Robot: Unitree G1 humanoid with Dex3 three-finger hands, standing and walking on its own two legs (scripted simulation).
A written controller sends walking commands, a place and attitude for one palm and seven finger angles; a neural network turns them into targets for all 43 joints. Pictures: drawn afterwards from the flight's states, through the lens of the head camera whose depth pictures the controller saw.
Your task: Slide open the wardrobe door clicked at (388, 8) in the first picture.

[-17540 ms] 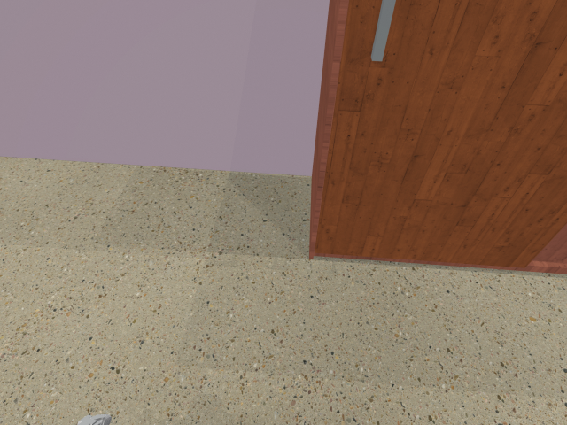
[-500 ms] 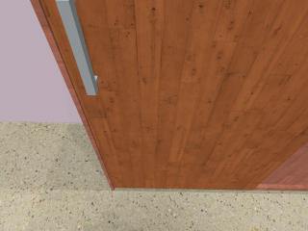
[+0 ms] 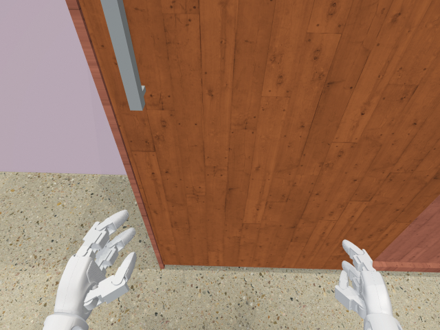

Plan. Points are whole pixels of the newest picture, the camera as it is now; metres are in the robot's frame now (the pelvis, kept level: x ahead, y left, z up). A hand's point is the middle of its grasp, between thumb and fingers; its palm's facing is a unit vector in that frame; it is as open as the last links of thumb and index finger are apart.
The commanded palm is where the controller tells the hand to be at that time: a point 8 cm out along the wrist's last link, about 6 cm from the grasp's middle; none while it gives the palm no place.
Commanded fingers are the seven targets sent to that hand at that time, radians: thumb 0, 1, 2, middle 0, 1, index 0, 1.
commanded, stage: raise the hand with hooked fingers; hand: left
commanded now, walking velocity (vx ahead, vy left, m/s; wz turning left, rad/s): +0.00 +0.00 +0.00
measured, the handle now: (127, 42) +0.50 +0.20 +0.29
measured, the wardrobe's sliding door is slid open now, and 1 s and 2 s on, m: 0.00 0.00 0.00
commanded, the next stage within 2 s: move the hooked fingers beside the handle in 1.72 s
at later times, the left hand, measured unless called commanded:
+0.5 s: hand (60, 216) +0.24 +0.25 +0.16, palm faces +0.09 -0.99 -0.07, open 11.3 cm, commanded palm +0.20 +0.29 +0.17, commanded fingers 0.00 -0.15 0.45 -0.28 -0.98 -0.28 -0.98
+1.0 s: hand out of the picture +0.26 +0.29 +0.26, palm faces +0.14 -0.99 -0.10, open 13.8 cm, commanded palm +0.22 +0.33 +0.28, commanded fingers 0.00 -0.50 0.30 -0.30 -1.20 -0.30 -1.20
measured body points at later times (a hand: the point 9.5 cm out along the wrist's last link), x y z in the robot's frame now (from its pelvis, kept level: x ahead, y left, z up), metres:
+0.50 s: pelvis +0.01 +0.02 +0.03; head -0.01 +0.01 +0.48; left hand +0.22 +0.30 +0.16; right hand +0.17 -0.20 -0.05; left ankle +0.04 +0.12 -0.69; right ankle +0.01 -0.09 -0.69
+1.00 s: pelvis +0.01 +0.02 +0.04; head -0.03 +0.00 +0.49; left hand +0.24 +0.35 +0.27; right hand +0.24 -0.17 +0.00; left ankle +0.04 +0.12 -0.69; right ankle +0.01 -0.09 -0.69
